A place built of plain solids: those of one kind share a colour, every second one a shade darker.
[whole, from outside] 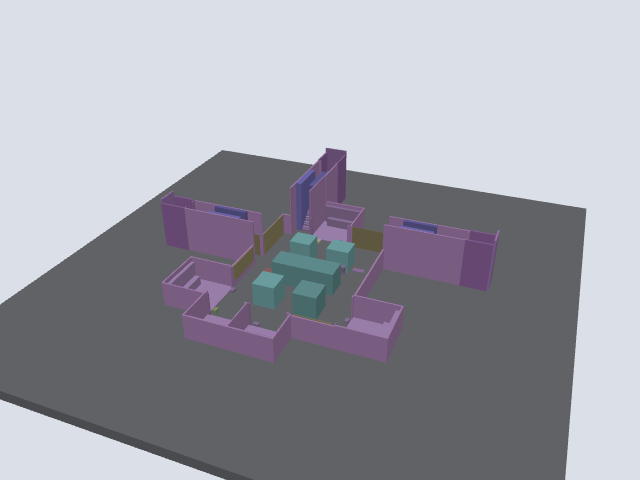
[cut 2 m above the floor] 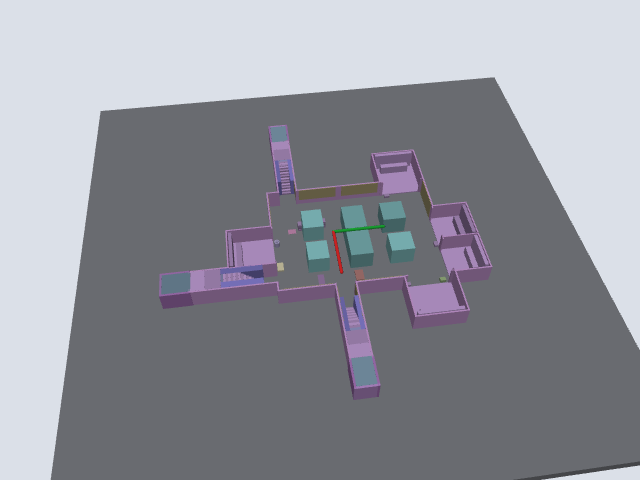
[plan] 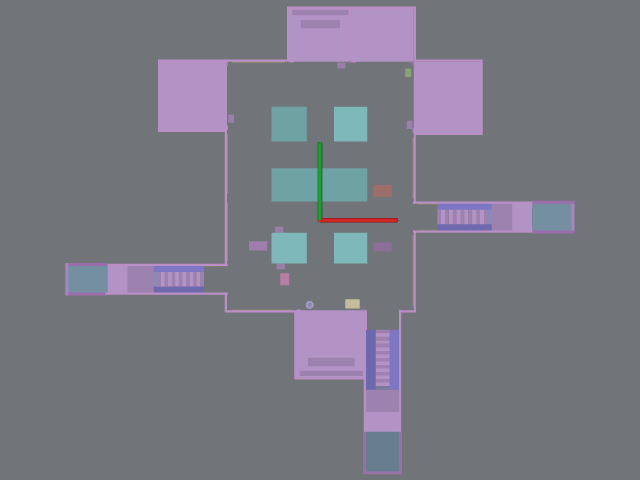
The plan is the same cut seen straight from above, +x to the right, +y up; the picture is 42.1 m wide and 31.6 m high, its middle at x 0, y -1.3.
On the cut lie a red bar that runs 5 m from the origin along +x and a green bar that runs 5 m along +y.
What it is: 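Cellar; 3 x 4 bays of 4.1 m, ceiling 2.4 m; aisles mid-bay 1.8 to 2.1 m broad; the basement stores of a Victorian covered market; boarded cages floor to ceiling, store rooms behind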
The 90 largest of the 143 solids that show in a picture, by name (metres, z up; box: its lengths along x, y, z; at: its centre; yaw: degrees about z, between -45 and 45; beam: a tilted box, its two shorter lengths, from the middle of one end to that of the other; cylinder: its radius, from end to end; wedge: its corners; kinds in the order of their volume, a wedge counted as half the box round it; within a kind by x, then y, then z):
{
 "piece_1": {"box": [1.3, 1.74, 2.77], "at": [-13.32, -3.88, 1.33]},
 "piece_2": {"box": [1.72, 1.74, 2.77], "at": [-11.81, -3.88, 1.33]},
 "piece_3": {"box": [0.24, 0.98, 2.57], "at": [-10.59, -3.88, 1.24]},
 "piece_4": {"box": [0.24, 0.98, 2.38], "at": [-10.35, -3.88, 1.14]},
 "piece_5": {"box": [0.35, 4.08, 2.05], "at": [-10.27, 8.2, 1.09]},
 "piece_6": {"box": [0.24, 0.98, 2.18], "at": [-10.12, -3.88, 1.04]},
 "piece_7": {"box": [0.55, 2.98, 0.95], "at": [-9.52, 8.2, 0.55]},
 "piece_8": {"box": [4.4, 4.49, 0.17], "at": [-8.31, 8.2, 0.04]},
 "piece_9": {"box": [4.09, 3.48, 0.17], "at": [0.02, 12.18, 0.04]},
 "piece_10": {"box": [2.59, 0.55, 0.95], "at": [0.02, 12.92, 0.55]},
 "piece_11": {"box": [3.69, 0.35, 2.05], "at": [0.02, 13.67, 1.09]},
 "piece_12": {"box": [4.17, 0.35, 2.05], "at": [0.74, -10.08, 1.09]},
 "piece_13": {"box": [3.07, 0.55, 0.95], "at": [0.74, -9.33, 0.55]},
 "piece_14": {"box": [4.57, 4.4, 0.17], "at": [0.74, -8.13, 0.04]},
 "piece_15": {"box": [2.18, 1.3, 3.41], "at": [4.12, -13.27, 1.66]},
 "piece_16": {"box": [2.18, 1.47, 3.41], "at": [4.12, -11.89, 1.66]},
 "piece_17": {"box": [0.92, 0.23, 3.22], "at": [4.12, -10.8, 1.56]},
 "piece_18": {"box": [0.92, 0.23, 3.02], "at": [4.12, -10.57, 1.46]},
 "piece_19": {"box": [0.92, 0.23, 2.82], "at": [4.12, -10.34, 1.36]},
 "piece_20": {"box": [0.92, 0.23, 2.62], "at": [4.12, -10.11, 1.26]},
 "piece_21": {"box": [0.92, 0.23, 2.42], "at": [4.12, -9.88, 1.16]},
 "piece_22": {"box": [4.09, 3.48, 0.17], "at": [4.12, 12.18, 0.04]},
 "piece_23": {"box": [2.59, 0.55, 0.95], "at": [4.12, 12.92, 0.55]},
 "piece_24": {"box": [3.69, 0.35, 2.05], "at": [4.12, 13.67, 1.09]},
 "piece_25": {"box": [4.4, 4.68, 0.17], "at": [8.36, 8.1, 0.04]},
 "piece_26": {"box": [0.55, 3.18, 0.95], "at": [9.56, 8.1, 0.55]},
 "piece_27": {"box": [0.35, 4.28, 2.05], "at": [10.31, 8.1, 1.09]},
 "piece_28": {"box": [0.26, 0.97, 2.11], "at": [10.41, 0.21, 1.01]},
 "piece_29": {"box": [0.26, 0.97, 2.3], "at": [10.67, 0.21, 1.1]},
 "piece_30": {"box": [0.26, 0.97, 2.49], "at": [10.93, 0.21, 1.19]},
 "piece_31": {"box": [1.35, 1.76, 2.68], "at": [11.99, 0.21, 1.29]},
 "piece_32": {"box": [1.3, 1.76, 2.68], "at": [13.31, 0.21, 1.29]},
 "cage_1": {"box": [2.32, 2.03, 2.4], "at": [-2.04, -1.84, 1.15]},
 "cage_2": {"box": [2.32, 2.29, 2.4], "at": [-2.04, 6.33, 1.15]},
 "cage_3": {"box": [6.31, 2.18, 2.4], "at": [-0.04, 2.33, 1.15]},
 "cage_4": {"box": [2.19, 2.03, 2.4], "at": [2.02, -1.84, 1.15]},
 "cage_5": {"box": [2.19, 2.29, 2.4], "at": [2.02, 6.33, 1.15]},
 "wall_1": {"box": [1.49, 0.15, 5.12], "at": [-13.37, -4.83, 2.51]},
 "wall_2": {"box": [1.49, 0.15, 5.12], "at": [-13.37, -2.94, 2.51]},
 "wall_3": {"box": [0.15, 4.79, 2.52], "at": [-10.59, 8.2, 1.21]},
 "wall_4": {"box": [6.63, 0.15, 5.12], "at": [-9.39, -4.83, 2.51]},
 "wall_5": {"box": [6.63, 0.15, 5.12], "at": [-9.39, -2.94, 2.51]},
 "wall_6": {"box": [4.52, 0.15, 2.52], "at": [-8.4, 5.88, 1.21]},
 "wall_7": {"box": [4.55, 0.15, 2.52], "at": [-8.39, 10.52, 1.21]},
 "wall_8": {"box": [0.15, 8.97, 2.4], "at": [-6.19, 1.47, 1.15]},
 "wall_9": {"box": [4.13, 0.15, 2.4], "at": [-4.09, 10.52, 1.15]},
 "wall_10": {"box": [4.72, 0.15, 2.4], "at": [-3.9, -6.0, 1.15]},
 "wall_11": {"box": [0.15, 3.6, 2.52], "at": [-2.1, 12.27, 1.21]},
 "wall_12": {"box": [0.15, 4.52, 2.52], "at": [-1.62, -8.22, 1.21]},
 "wall_13": {"box": [4.24, 0.15, 2.52], "at": [-0.05, 13.99, 1.21]},
 "wall_14": {"box": [4.69, 0.15, 2.52], "at": [0.65, -10.4, 1.21]},
 "wall_15": {"box": [0.12, 3.48, 2.52], "at": [2.07, 12.18, 1.21]},
 "wall_16": {"box": [0.15, 1.49, 5.76], "at": [2.95, -13.33, 2.83]},
 "wall_17": {"box": [0.15, 2.33, 5.76], "at": [2.95, -11.5, 2.83]},
 "wall_18": {"box": [0.12, 4.4, 5.76], "at": [3.03, -8.13, 2.83]},
 "wall_19": {"box": [4.24, 0.15, 2.52], "at": [4.19, 13.99, 1.21]},
 "wall_20": {"box": [0.15, 1.49, 5.76], "at": [5.28, -13.33, 2.83]},
 "wall_21": {"box": [0.15, 6.77, 5.76], "at": [5.28, -9.28, 2.83]},
 "wall_22": {"box": [0.15, 5.41, 2.4], "at": [6.24, -3.38, 1.15]},
 "wall_23": {"box": [0.15, 4.68, 2.4], "at": [6.24, 3.43, 1.15]},
 "wall_24": {"box": [0.15, 3.63, 2.52], "at": [6.24, 12.25, 1.21]},
 "wall_25": {"box": [4.55, 0.15, 2.52], "at": [8.44, 10.52, 1.21]},
 "wall_26": {"box": [4.52, 0.15, 2.52], "at": [8.45, 5.69, 1.21]},
 "wall_27": {"box": [6.58, 0.15, 5.03], "at": [9.41, -0.75, 2.46]},
 "wall_28": {"box": [6.58, 0.15, 5.03], "at": [9.41, 1.16, 2.46]},
 "wall_29": {"box": [0.15, 4.98, 2.52], "at": [10.64, 8.1, 1.21]},
 "wall_30": {"box": [1.49, 0.15, 5.03], "at": [13.37, -0.75, 2.46]},
 "wall_31": {"box": [1.49, 0.15, 5.03], "at": [13.37, 1.16, 2.46]},
 "cheek_1": {"box": [3.31, 0.39, 5.11], "at": [-9.29, -4.56, 2.51]},
 "cheek_2": {"box": [3.31, 0.39, 5.11], "at": [-9.29, -3.21, 2.51]},
 "cheek_3": {"box": [0.64, 3.94, 5.76], "at": [3.35, -9.18, 2.83]},
 "cheek_4": {"box": [0.64, 3.94, 5.76], "at": [4.89, -9.18, 2.83]},
 "cheek_5": {"box": [3.6, 0.41, 5.02], "at": [9.51, -0.47, 2.46]},
 "cheek_6": {"box": [3.6, 0.41, 5.02], "at": [9.51, 0.89, 2.46]},
 "street_1": {"box": [2.6, 1.74, 2.77], "at": [-15.27, -3.88, 1.33]},
 "street_2": {"box": [2.18, 2.6, 3.41], "at": [4.12, -15.22, 1.66]},
 "street_3": {"box": [2.6, 1.76, 2.68], "at": [15.26, 0.21, 1.29]},
 "wing_1": {"box": [2.78, 0.2, 5.17], "at": [-15.38, -4.85, 2.53]},
 "wing_2": {"box": [2.78, 0.2, 5.17], "at": [-15.38, -2.92, 2.53]},
 "wing_3": {"box": [0.2, 2.78, 5.81], "at": [2.93, -15.33, 2.86]},
 "wing_4": {"box": [0.2, 2.78, 5.81], "at": [5.3, -15.33, 2.86]},
 "wing_5": {"box": [2.78, 0.2, 5.08], "at": [15.37, -0.77, 2.49]},
 "wing_6": {"box": [2.78, 0.2, 5.08], "at": [15.37, 1.19, 2.49]},
 "opp_1": {"box": [0.2, 2.14, 5.67], "at": [-16.67, -3.88, 2.78]},
 "opp_2": {"box": [2.58, 0.2, 6.31], "at": [4.12, -16.62, 3.11]},
 "opp_3": {"box": [0.2, 2.16, 5.58], "at": [16.66, 0.21, 2.74]},
 "top_1": {"box": [0.24, 0.98, 2.77], "at": [-10.83, -3.88, 1.33]},
 "top_2": {"box": [0.92, 0.23, 3.41], "at": [4.12, -11.04, 1.66]},
 "top_3": {"box": [0.26, 0.97, 2.68], "at": [11.18, 0.21, 1.29]},
 "front_1": {"box": [0.05, 4.66, 2.5], "at": [6.13, -3.3, 1.2]}
}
